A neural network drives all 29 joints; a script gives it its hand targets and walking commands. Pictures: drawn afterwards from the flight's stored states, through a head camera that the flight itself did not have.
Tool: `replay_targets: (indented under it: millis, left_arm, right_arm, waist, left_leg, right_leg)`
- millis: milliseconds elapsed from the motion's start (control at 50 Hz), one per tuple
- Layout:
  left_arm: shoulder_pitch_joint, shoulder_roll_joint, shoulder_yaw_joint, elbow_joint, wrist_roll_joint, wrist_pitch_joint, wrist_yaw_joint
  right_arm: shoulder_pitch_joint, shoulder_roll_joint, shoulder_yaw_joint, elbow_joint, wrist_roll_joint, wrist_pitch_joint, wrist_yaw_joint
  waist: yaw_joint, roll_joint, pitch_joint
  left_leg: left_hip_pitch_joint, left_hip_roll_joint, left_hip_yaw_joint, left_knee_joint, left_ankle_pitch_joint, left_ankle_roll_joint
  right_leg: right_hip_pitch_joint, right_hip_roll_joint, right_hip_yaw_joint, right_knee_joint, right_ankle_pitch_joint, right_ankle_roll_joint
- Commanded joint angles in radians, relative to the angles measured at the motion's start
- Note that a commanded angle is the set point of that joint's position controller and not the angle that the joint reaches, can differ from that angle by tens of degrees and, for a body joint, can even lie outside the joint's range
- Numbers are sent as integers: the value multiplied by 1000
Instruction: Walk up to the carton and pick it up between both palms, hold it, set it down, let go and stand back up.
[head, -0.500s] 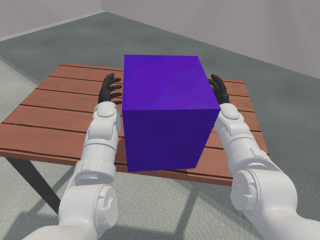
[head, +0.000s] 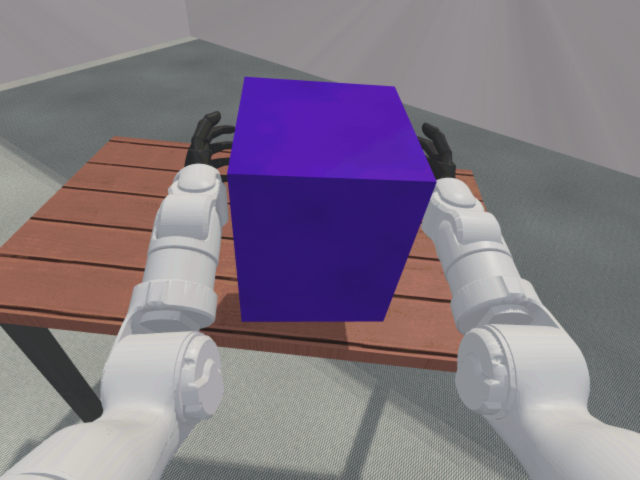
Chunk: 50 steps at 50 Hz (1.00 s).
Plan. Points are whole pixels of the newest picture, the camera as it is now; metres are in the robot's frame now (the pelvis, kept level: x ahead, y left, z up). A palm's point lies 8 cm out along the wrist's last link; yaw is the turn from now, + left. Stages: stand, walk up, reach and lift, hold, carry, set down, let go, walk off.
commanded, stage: reach and lift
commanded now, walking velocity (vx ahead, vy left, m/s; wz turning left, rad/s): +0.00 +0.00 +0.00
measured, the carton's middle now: (317, 205) +0.44 +0.06 +0.16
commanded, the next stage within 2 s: hold in 1.32 s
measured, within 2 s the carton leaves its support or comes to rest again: neither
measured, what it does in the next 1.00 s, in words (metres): stands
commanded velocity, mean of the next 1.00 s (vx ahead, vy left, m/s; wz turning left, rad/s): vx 0.00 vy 0.00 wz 0.00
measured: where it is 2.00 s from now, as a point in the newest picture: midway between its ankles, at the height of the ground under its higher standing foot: outside the picture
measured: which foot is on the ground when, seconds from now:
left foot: down 0.00-1.00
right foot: down 0.00-1.00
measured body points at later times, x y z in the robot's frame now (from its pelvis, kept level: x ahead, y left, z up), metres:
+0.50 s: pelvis +0.00 +0.01 +0.00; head -0.05 +0.03 +0.45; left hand +0.41 +0.19 +0.24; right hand +0.43 -0.10 +0.24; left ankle +0.03 +0.14 -0.74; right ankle +0.05 -0.07 -0.74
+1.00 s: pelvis +0.00 +0.01 +0.00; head -0.05 +0.03 +0.45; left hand +0.41 +0.19 +0.26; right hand +0.42 -0.11 +0.25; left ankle +0.03 +0.14 -0.74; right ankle +0.05 -0.07 -0.74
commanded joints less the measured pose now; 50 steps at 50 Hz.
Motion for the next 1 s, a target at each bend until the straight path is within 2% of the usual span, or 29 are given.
replay_targets:
  millis: [0, 20, 80, 160, 180, 200, 220, 260, 280, 320, 340, 380, 400, 440, 480, 540, 560, 600, 620, 640, 700, 740, 760, 780, 800, 840, 880, 940, 980]
  left_arm:
    - [-812, -623, -450, -176, -209, -59, -152]
    - [-794, -632, -472, -188, -210, -44, -164]
    - [-846, -603, -410, -220, -176, -26, -178]
    - [-894, -598, -447, -325, -208, -11, -174]
    - [-865, -621, -459, -206, -209, 2, -171]
    - [-902, -661, -500, -312, -232, -4, -165]
    - [-897, -627, -481, -244, -222, 4, -170]
    - [-893, -641, -490, -279, -229, 16, -157]
    - [-902, -617, -474, -279, -208, 19, -168]
    - [-948, -603, -491, -393, -230, 19, -166]
    - [-883, -640, -491, -311, -212, 37, -158]
    - [-922, -591, -464, -252, -224, 43, -177]
    - [-872, -604, -440, -186, -213, 56, -182]
    - [-879, -574, -410, -176, -207, 56, -195]
    - [-911, -566, -400, -186, -206, 57, -198]
    - [-1027, -606, -445, -287, -260, 43, -178]
    - [-1084, -593, -442, -290, -272, 33, -177]
    - [-1013, -645, -495, -335, -290, 44, -173]
    - [-1055, -631, -480, -324, -274, 46, -171]
    - [-990, -634, -484, -324, -287, 48, -173]
    - [-955, -649, -495, -310, -277, 65, -173]
    - [-917, -618, -466, -249, -256, 84, -178]
    - [-964, -586, -443, -272, -233, 90, -189]
    - [-948, -568, -417, -262, -212, 101, -199]
    - [-926, -586, -429, -232, -217, 108, -205]
    - [-949, -604, -436, -234, -233, 114, -210]
    - [-995, -620, -468, -333, -257, 102, -201]
    - [-988, -633, -490, -339, -281, 109, -194]
    - [-979, -643, -492, -371, -272, 121, -186]
  right_arm:
    - [-921, 610, 364, -420, 143, 7, 33]
    - [-872, 603, 359, -421, 154, 17, 17]
    - [-793, 589, 325, -313, 159, 58, 25]
    - [-845, 627, 402, -408, 228, 72, 15]
    - [-963, 599, 407, -474, 225, 63, 13]
    - [-958, 646, 441, -511, 249, 72, 11]
    - [-947, 633, 415, -496, 235, 81, 0]
    - [-947, 614, 422, -476, 254, 87, 10]
    - [-874, 640, 417, -432, 250, 109, -6]
    - [-846, 673, 445, -438, 272, 125, -13]
    - [-928, 628, 454, -485, 281, 116, -4]
    - [-873, 623, 396, -427, 249, 137, -16]
    - [-936, 626, 404, -444, 251, 140, -14]
    - [-923, 630, 396, -447, 244, 145, -21]
    - [-922, 632, 386, -422, 251, 157, -31]
    - [-1031, 692, 441, -506, 296, 155, -24]
    - [-993, 699, 402, -437, 276, 169, -22]
    - [-1006, 698, 450, -532, 308, 161, -25]
    - [-976, 689, 422, -466, 293, 171, -24]
    - [-1044, 714, 488, -608, 322, 155, -29]
    - [-1020, 691, 490, -613, 331, 171, -35]
    - [-980, 656, 468, -557, 318, 196, -42]
    - [-868, 637, 418, -412, 295, 225, -45]
    - [-872, 648, 422, -406, 293, 231, -42]
    - [-879, 603, 386, -403, 288, 225, -42]
    - [-949, 614, 390, -471, 294, 222, -43]
    - [-963, 664, 454, -511, 347, 225, -40]
    - [-1044, 670, 496, -617, 365, 226, -44]
    - [-996, 677, 496, -595, 390, 243, -50]
  waist:
    - [-162, 90, -569]
    - [-188, 109, -557]
    - [-190, 94, -441]
    - [-173, 112, -547]
    - [-167, 118, -528]
    - [-171, 105, -626]
    - [-187, 116, -534]
    - [-169, 152, -570]
    - [-188, 139, -540]
    - [-184, 130, -592]
    - [-170, 157, -561]
    - [-216, 107, -470]
    - [-192, 84, -450]
    - [-196, 44, -454]
    - [-201, 64, -438]
    - [-162, 115, -556]
    - [-188, 103, -521]
    - [-188, 122, -613]
    - [-207, 141, -545]
    - [-162, 82, -634]
    - [-187, 102, -613]
    - [-189, 91, -529]
    - [-221, 125, -445]
    - [-213, 90, -414]
    - [-222, 124, -388]
    - [-228, 122, -438]
    - [-203, 118, -547]
    - [-188, 113, -571]
    - [-202, 140, -581]
  left_leg:
    - [195, -112, -2, -76, 112, 14]
    - [186, -115, -5, -70, 92, 5]
    - [186, -110, -14, -79, 44, 17]
    - [235, -112, -8, -56, 91, 6]
    - [205, -114, -16, -66, 32, 11]
    - [247, -107, -23, -57, 105, -1]
    - [208, -115, -16, -64, 39, 9]
    - [249, -104, -27, -57, 83, -3]
    - [218, -114, -19, -53, 66, 4]
    - [242, -112, -21, -52, 106, 2]
    - [244, -105, -25, -59, 94, -2]
    - [199, -110, -25, -72, -4, 13]
    - [189, -111, -26, -80, -20, 24]
    - [186, -114, -24, -75, 13, 36]
    - [191, -120, -15, -71, -16, 38]
    - [178, -121, -13, -63, 16, 29]
    - [176, -110, -26, -73, -26, 29]
    - [210, -111, -32, -57, 61, 21]
    - [196, -111, -23, -66, 21, 13]
    - [217, -120, -23, -55, 80, 31]
    - [207, -115, -30, -54, 101, 17]
    - [188, -113, -33, -65, 37, 28]
    - [185, -112, -29, -75, -10, 19]
    - [168, -115, -27, -82, -10, 31]
    - [165, -108, -27, -84, -36, 20]
    - [176, -107, -24, -77, -23, 17]
    - [203, -103, -34, -65, 46, 10]
    - [181, -108, -34, -66, 58, 22]
    - [219, -109, -39, -45, 104, 5]
  right_leg:
    - [638, -54, 20, -51, 271, 137]
    - [653, -58, 23, -50, 281, 138]
    - [597, -49, 23, -63, 194, 128]
    - [628, -43, 26, -59, 217, 131]
    - [586, -42, 26, -69, 135, 131]
    - [616, -28, 12, -49, 220, 125]
    - [597, -44, 34, -68, 182, 130]
    - [577, -27, 13, -53, 198, 117]
    - [610, -42, 33, -61, 206, 125]
    - [645, -33, 35, -43, 251, 130]
    - [602, -25, 23, -46, 206, 121]
    - [573, -48, 44, -73, 119, 131]
    - [549, -39, 32, -79, 78, 128]
    - [574, -51, 40, -80, 95, 134]
    - [541, -48, 48, -96, 23, 133]
    - [578, -45, 60, -67, 69, 127]
    - [532, -47, 60, -69, 45, 127]
    - [577, -38, 54, -48, 158, 133]
    - [559, -44, 55, -60, 137, 132]
    - [597, -41, 57, -57, 194, 134]
    - [618, -31, 49, -45, 255, 134]
    - [566, -36, 51, -62, 158, 135]
    - [546, -47, 51, -63, 119, 131]
    - [576, -50, 58, -76, 118, 133]
    - [532, -50, 62, -83, 57, 123]
    - [549, -48, 53, -78, 65, 124]
    - [595, -37, 62, -57, 159, 125]
    - [612, -43, 66, -52, 196, 132]
    - [617, -26, 56, -44, 269, 127]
